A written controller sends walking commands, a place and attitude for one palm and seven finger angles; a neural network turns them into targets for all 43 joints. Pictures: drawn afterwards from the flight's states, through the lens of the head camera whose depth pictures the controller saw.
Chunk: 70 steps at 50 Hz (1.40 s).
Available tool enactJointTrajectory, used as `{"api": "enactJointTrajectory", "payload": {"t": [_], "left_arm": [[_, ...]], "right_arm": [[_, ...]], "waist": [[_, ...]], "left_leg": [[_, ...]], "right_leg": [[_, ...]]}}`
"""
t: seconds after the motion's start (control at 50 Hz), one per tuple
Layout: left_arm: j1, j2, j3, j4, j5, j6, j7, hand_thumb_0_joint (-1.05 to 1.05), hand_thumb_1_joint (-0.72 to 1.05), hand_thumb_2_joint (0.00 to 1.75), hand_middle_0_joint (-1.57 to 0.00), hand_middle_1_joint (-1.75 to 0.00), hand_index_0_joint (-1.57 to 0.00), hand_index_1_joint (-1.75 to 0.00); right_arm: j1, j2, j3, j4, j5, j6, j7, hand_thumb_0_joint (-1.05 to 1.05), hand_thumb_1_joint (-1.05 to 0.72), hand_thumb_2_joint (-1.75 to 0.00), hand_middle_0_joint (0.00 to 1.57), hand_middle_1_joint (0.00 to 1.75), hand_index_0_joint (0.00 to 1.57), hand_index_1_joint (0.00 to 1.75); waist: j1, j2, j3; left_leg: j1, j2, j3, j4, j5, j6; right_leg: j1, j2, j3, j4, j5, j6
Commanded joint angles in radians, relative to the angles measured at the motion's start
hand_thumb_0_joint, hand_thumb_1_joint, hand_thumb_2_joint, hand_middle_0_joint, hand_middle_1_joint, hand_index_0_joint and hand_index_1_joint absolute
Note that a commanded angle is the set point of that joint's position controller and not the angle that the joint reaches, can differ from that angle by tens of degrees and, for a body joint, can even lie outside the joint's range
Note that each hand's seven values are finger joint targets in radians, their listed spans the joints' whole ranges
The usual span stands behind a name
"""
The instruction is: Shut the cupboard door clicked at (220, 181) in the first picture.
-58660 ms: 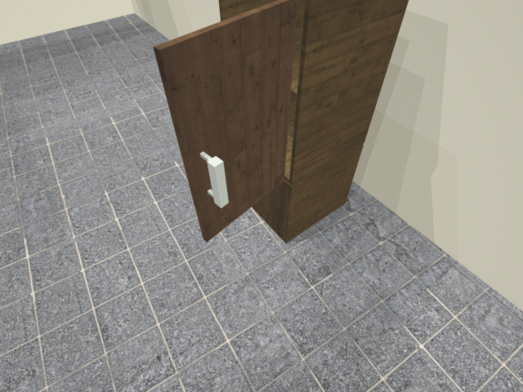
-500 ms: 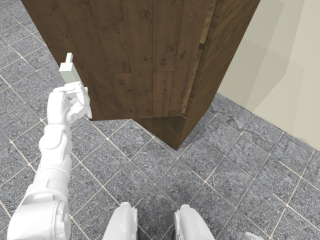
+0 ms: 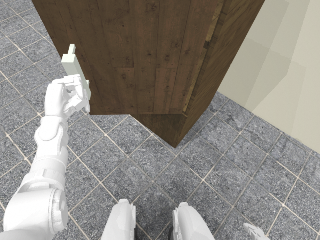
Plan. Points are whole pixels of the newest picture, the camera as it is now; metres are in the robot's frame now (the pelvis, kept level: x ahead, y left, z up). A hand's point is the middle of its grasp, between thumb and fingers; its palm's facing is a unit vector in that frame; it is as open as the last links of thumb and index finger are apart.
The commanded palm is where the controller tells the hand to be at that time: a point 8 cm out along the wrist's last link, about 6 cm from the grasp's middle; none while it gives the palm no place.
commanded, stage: push the door shut along its arc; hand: left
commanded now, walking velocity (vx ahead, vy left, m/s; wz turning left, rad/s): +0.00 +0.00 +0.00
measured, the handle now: (79, 73) +0.53 +0.21 +0.04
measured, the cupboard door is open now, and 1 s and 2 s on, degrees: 41 21 18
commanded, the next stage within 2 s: pull the fist back off the door in 1.16 s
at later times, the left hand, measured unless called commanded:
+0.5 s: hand (90, 79) +0.51 +0.18 +0.04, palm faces -0.12 -0.99 -0.04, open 3.6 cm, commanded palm +0.51 +0.20 +0.05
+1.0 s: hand (105, 62) +0.56 +0.14 +0.05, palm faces -0.25 -0.97 -0.02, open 3.3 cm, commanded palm +0.58 +0.15 +0.05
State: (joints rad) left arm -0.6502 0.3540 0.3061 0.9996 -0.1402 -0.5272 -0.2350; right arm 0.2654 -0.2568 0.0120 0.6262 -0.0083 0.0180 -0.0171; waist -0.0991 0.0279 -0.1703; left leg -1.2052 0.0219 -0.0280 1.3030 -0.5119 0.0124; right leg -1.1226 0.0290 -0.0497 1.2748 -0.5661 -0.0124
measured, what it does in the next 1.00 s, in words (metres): stands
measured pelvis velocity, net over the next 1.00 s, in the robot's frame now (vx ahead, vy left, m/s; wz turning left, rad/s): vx -0.01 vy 0.01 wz -0.04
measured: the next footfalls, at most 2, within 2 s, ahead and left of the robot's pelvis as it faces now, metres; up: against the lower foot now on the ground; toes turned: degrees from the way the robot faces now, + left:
none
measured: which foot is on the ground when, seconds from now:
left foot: down 0.00-1.00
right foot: down 0.00-1.00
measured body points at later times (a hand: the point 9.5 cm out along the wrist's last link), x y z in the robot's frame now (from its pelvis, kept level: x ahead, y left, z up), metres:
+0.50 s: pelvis -0.01 +0.01 -0.02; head +0.14 +0.04 +0.40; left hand +0.51 +0.23 +0.05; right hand +0.01 -0.27 -0.13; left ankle +0.05 +0.11 -0.61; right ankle +0.02 -0.12 -0.61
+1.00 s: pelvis -0.01 +0.01 -0.03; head +0.17 +0.06 +0.38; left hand +0.57 +0.20 +0.06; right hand -0.02 -0.25 -0.13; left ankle +0.05 +0.11 -0.61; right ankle +0.02 -0.12 -0.61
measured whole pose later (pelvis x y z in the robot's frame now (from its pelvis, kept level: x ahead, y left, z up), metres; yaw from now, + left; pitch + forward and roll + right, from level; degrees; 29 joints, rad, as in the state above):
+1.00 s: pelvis -0.01 +0.01 -0.03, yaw -2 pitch +31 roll -7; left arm -1.22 0.60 0.27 1.29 -0.04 -0.33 -0.36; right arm 0.34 -0.26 0.06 0.66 -0.03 -0.03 0.01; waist -0.26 0.06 -0.15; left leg -1.47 0.03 -0.07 1.43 -0.52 0.03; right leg -1.35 0.04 -0.09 1.35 -0.55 0.00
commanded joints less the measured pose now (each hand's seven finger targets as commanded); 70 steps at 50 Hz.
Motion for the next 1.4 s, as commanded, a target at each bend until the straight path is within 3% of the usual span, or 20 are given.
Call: {"api": "enactJointTrajectory", "payload": {"t": [0.0, 0.2, 0.36, 0.48, 0.52, 0.6, 0.68, 0.72, 0.76, 0.84, 0.88, 0.92, 1.1, 1.24, 1.26, 1.28, 1.3, 1.32, 1.34, 1.38], "left_arm": [[-0.545, 0.209, 0.001, -0.194, -0.007, -0.055, -0.02, 0.0, 0.9, 0.9, -1.3, -1.5, -1.3, -1.5], [-0.719, 0.197, -0.056, -0.112, 0.013, -0.021, -0.05, 0.0, 0.9, 0.9, -1.3, -1.5, -1.3, -1.5], [-0.809, 0.303, -0.007, -0.019, 0.026, 0.008, -0.079, 0.0, 0.9, 0.9, -1.3, -1.5, -1.3, -1.5], [-0.879, 0.336, -0.006, -0.014, 0.034, 0.034, -0.118, 0.0, 0.9, 0.9, -1.3, -1.5, -1.3, -1.5], [-0.904, 0.31, -0.028, -0.026, 0.03, 0.042, -0.128, 0.0, 0.9, 0.9, -1.3, -1.5, -1.3, -1.5], [-0.957, 0.345, -0.024, 0.024, 0.045, 0.076, -0.136, 0.0, 0.9, 0.9, -1.3, -1.5, -1.3, -1.5], [-1.003, 0.344, -0.034, -0.02, 0.051, 0.08, -0.149, 0.0, 0.9, 0.9, -1.3, -1.5, -1.3, -1.5], [-1.033, 0.284, -0.085, -0.022, 0.052, 0.085, -0.158, 0.0, 0.9, 0.9, -1.3, -1.5, -1.3, -1.5], [-1.058, 0.287, -0.088, 0.009, 0.055, 0.103, -0.158, 0.0, 0.9, 0.9, -1.3, -1.5, -1.3, -1.5], [-1.123, 0.319, -0.071, 0.014, 0.063, 0.121, -0.154, 0.0, 0.9, 0.9, -1.3, -1.5, -1.3, -1.5], [-1.105, 0.378, -0.02, 0.053, 0.071, 0.137, -0.145, 0.0, 0.9, 0.9, -1.3, -1.5, -1.3, -1.5], [-1.126, 0.364, -0.038, 0.056, 0.093, 0.138, -0.134, 0.0, 0.9, 0.9, -1.3, -1.5, -1.3, -1.5], [-1.201, 0.458, -0.01, 0.111, 0.142, 0.182, -0.144, 0.0, 0.9, 0.9, -1.3, -1.5, -1.3, -1.5], [-1.191, 0.583, 0.067, 0.102, 0.157, 0.223, -0.175, 0.0, 0.9, 0.9, -1.3, -1.5, -1.3, -1.5], [-1.123, 0.63, 0.303, 0.088, 0.074, 0.245, -0.001, 0.0, 0.9, 0.9, -1.3, -1.5, -1.3, -1.5], [-1.083, 0.548, 0.226, 0.084, 0.087, 0.256, 0.074, 0.0, 0.9, 0.9, -1.3, -1.5, -1.3, -1.5], [-1.063, 0.504, 0.245, 0.063, 0.089, 0.257, 0.146, 0.0, 0.9, 0.9, -1.3, -1.5, -1.3, -1.5], [-1.034, 0.477, 0.249, 0.027, 0.114, 0.236, 0.227, 0.0, 0.9, 0.9, -1.3, -1.5, -1.3, -1.5], [-1.046, 0.413, 0.173, -0.024, 0.165, 0.214, 0.282, 0.0, 0.9, 0.9, -1.3, -1.5, -1.3, -1.5], [-1.008, 0.436, 0.174, -0.039, 0.229, 0.184, 0.326, 0.0, 0.9, 0.9, -1.3, -1.5, -1.3, -1.5]], "right_arm": [[0.127, -0.17, -0.066, -0.047, 0.0, -0.026, -0.018, 0.0, -0.9, -0.9, 0.2, 0.3, 0.2, 0.3], [0.168, -0.185, -0.063, -0.015, 0.0, -0.029, -0.011, 0.0, -0.9, -0.9, 0.2, 0.3, 0.2, 0.3], [0.204, -0.203, -0.052, -0.001, -0.001, -0.036, -0.01, 0.0, -0.9, -0.9, 0.2, 0.3, 0.2, 0.3], [0.231, -0.211, -0.049, 0.002, -0.002, -0.04, -0.006, 0.0, -0.9, -0.9, 0.2, 0.3, 0.2, 0.3], [0.241, -0.209, -0.049, 0.002, -0.004, -0.043, -0.002, 0.0, -0.9, -0.9, 0.2, 0.3, 0.2, 0.3], [0.252, -0.217, -0.042, 0.015, -0.002, -0.043, -0.003, 0.0, -0.9, -0.9, 0.2, 0.3, 0.2, 0.3], [0.269, -0.221, -0.046, 0.019, -0.007, -0.05, 0.0, 0.0, -0.9, -0.9, 0.2, 0.3, 0.2, 0.3], [0.275, -0.218, -0.047, 0.025, -0.009, -0.054, 0.002, 0.0, -0.9, -0.9, 0.2, 0.3, 0.2, 0.3], [0.277, -0.223, -0.045, 0.034, -0.008, -0.052, 0.001, 0.0, -0.9, -0.9, 0.2, 0.3, 0.2, 0.3], [0.282, -0.223, -0.038, 0.034, -0.01, -0.062, 0.0, 0.0, -0.9, -0.9, 0.2, 0.3, 0.2, 0.3], [0.292, -0.225, -0.031, 0.028, -0.013, -0.058, 0.001, 0.0, -0.9, -0.9, 0.2, 0.3, 0.2, 0.3], [0.294, -0.219, -0.026, 0.022, -0.018, -0.06, 0.006, 0.0, -0.9, -0.9, 0.2, 0.3, 0.2, 0.3], [0.319, -0.222, -0.013, 0.003, -0.021, -0.049, 0.006, 0.0, -0.9, -0.9, 0.2, 0.3, 0.2, 0.3], [0.351, -0.221, -0.005, -0.01, -0.026, -0.049, 0.0, 0.0, -0.9, -0.9, 0.2, 0.3, 0.2, 0.3], [0.394, -0.206, 0.007, -0.047, -0.051, -0.046, 0.007, 0.0, -0.9, -0.9, 0.2, 0.3, 0.2, 0.3], [0.376, -0.196, 0.003, -0.053, -0.053, -0.044, 0.023, 0.0, -0.9, -0.9, 0.2, 0.3, 0.2, 0.3], [0.388, -0.184, -0.007, -0.052, -0.064, -0.041, 0.038, 0.0, -0.9, -0.9, 0.2, 0.3, 0.2, 0.3], [0.396, -0.179, -0.01, -0.054, -0.074, -0.04, 0.052, 0.0, -0.9, -0.9, 0.2, 0.3, 0.2, 0.3], [0.395, -0.171, -0.019, -0.045, -0.08, -0.037, 0.069, 0.0, -0.9, -0.9, 0.2, 0.3, 0.2, 0.3], [0.409, -0.178, -0.036, -0.028, -0.081, -0.02, 0.087, 0.0, -0.9, -0.9, 0.2, 0.3, 0.2, 0.3]], "waist": [[-0.063, 0.113, -0.459], [-0.116, 0.136, -0.465], [-0.141, 0.131, -0.473], [-0.157, 0.189, -0.513], [-0.166, 0.211, -0.525], [-0.192, 0.194, -0.478], [-0.187, 0.264, -0.553], [-0.208, 0.293, -0.543], [-0.222, 0.266, -0.517], [-0.223, 0.313, -0.533], [-0.219, 0.283, -0.528], [-0.228, 0.307, -0.53], [-0.255, 0.289, -0.541], [-0.232, 0.29, -0.63], [-0.156, 0.256, -0.638], [-0.168, 0.248, -0.646], [-0.164, 0.204, -0.64], [-0.149, 0.214, -0.652], [-0.165, 0.255, -0.661], [-0.163, 0.249, -0.679]], "left_leg": [[0.44, 0.001, -0.055, -0.135, 0.233, 0.013], [0.457, 0.005, -0.085, -0.124, 0.21, 0.015], [0.386, 0.008, -0.085, -0.095, 0.176, 0.025], [0.413, 0.016, -0.099, -0.08, 0.206, 0.024], [0.441, 0.015, -0.107, -0.076, 0.232, 0.023], [0.393, 0.021, -0.108, -0.064, 0.19, 0.026], [0.486, 0.025, -0.133, -0.065, 0.246, 0.016], [0.535, 0.029, -0.153, -0.067, 0.269, 0.011], [0.516, 0.032, -0.159, -0.063, 0.251, 0.012], [0.515, 0.03, -0.161, -0.054, 0.25, 0.01], [0.487, 0.03, -0.154, -0.043, 0.274, 0.013], [0.479, 0.031, -0.154, -0.027, 0.284, 0.015], [0.378, 0.032, -0.132, 0.023, 0.289, 0.027], [0.315, 0.028, -0.103, 0.071, 0.377, 0.038], [0.269, 0.045, -0.11, 0.046, 0.382, 0.035], [0.266, 0.046, -0.101, 0.032, 0.384, 0.03], [0.245, 0.046, -0.091, 0.029, 0.376, 0.029], [0.265, 0.046, -0.095, 0.018, 0.386, 0.025], [0.306, 0.049, -0.087, 0.015, 0.399, 0.023], [0.33, 0.046, -0.08, 0.01, 0.397, 0.019]], "right_leg": [[0.057, 0.009, 0.032, -0.169, 0.233, -0.016], [-0.029, 0.012, 0.017, -0.163, 0.193, -0.023], [-0.046, 0.018, 0.021, -0.155, 0.161, -0.026], [-0.089, 0.023, 0.013, -0.136, 0.171, -0.03], [-0.112, 0.024, 0.007, -0.13, 0.183, -0.033], [-0.141, 0.027, 0.007, -0.133, 0.162, -0.029], [-0.179, 0.027, -0.006, -0.115, 0.185, -0.037], [-0.234, 0.027, -0.015, -0.109, 0.194, -0.04], [-0.248, 0.028, -0.018, -0.112, 0.19, -0.037], [-0.272, 0.028, -0.021, -0.098, 0.185, -0.042], [-0.252, 0.03, -0.025, -0.092, 0.192, -0.041], [-0.282, 0.031, -0.022, -0.081, 0.191, -0.041], [-0.251, 0.044, -0.018, -0.057, 0.204, -0.035], [-0.168, 0.048, -0.009, -0.03, 0.276, -0.029], [-0.11, 0.044, -0.012, -0.038, 0.284, -0.022], [-0.086, 0.043, -0.01, -0.045, 0.292, -0.012], [-0.054, 0.043, -0.01, -0.055, 0.297, -0.005], [-0.051, 0.044, -0.014, -0.052, 0.298, -0.006], [-0.074, 0.042, -0.014, -0.058, 0.3, -0.002], [-0.039, 0.042, -0.007, -0.071, 0.307, -0.006]]}}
